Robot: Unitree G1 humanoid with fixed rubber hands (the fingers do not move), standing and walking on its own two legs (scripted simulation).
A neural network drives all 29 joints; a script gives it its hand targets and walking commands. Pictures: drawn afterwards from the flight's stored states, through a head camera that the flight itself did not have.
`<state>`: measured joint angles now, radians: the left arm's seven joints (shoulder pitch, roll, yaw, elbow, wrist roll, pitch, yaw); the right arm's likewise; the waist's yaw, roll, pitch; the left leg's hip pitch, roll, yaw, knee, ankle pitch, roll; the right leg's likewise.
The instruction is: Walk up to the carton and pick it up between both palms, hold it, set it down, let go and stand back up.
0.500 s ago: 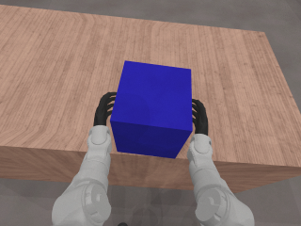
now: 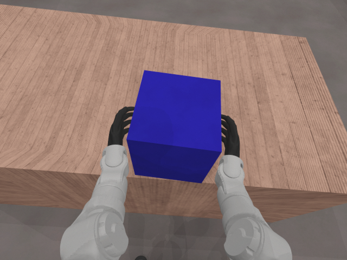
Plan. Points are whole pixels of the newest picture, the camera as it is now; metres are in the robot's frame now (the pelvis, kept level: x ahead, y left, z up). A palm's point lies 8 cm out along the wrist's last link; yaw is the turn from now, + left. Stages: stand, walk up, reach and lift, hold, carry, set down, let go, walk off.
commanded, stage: reach and lift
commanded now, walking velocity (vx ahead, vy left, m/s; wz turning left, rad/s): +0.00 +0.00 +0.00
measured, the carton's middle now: (174, 130) +0.43 +0.02 -0.03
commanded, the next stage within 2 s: none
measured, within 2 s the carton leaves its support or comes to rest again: leaves its support in 0.72 s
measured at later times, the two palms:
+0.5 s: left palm (116, 140) +0.38 +0.17 -0.01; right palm (229, 148) +0.38 -0.11 +0.00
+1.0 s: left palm (113, 136) +0.38 +0.17 +0.01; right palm (230, 141) +0.38 -0.11 +0.02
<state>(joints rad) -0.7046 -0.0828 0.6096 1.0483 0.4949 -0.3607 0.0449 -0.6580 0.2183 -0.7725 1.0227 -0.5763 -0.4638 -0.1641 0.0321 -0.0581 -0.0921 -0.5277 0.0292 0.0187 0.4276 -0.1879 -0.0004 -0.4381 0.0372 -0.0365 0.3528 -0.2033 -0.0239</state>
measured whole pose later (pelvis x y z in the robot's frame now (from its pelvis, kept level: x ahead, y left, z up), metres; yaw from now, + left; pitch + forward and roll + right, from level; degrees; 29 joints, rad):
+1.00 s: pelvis +0.00 +0.00 -0.01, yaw +1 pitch +18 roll -2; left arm -0.74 0.04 0.29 1.29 0.09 -0.37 0.13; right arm -0.70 0.10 -0.41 1.18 -0.26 -0.40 -0.25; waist 0.00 -0.02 -0.22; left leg -0.61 0.03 0.00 0.54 -0.23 0.00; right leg -0.50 0.04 -0.06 0.44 -0.24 -0.02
